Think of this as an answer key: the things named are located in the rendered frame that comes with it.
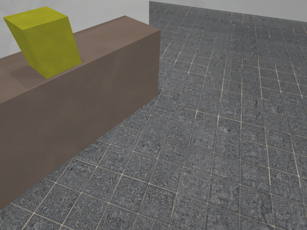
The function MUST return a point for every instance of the carton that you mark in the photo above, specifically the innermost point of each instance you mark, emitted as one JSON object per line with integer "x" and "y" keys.
{"x": 46, "y": 40}

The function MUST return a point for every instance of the pedestal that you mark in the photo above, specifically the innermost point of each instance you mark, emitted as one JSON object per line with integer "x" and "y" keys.
{"x": 46, "y": 122}

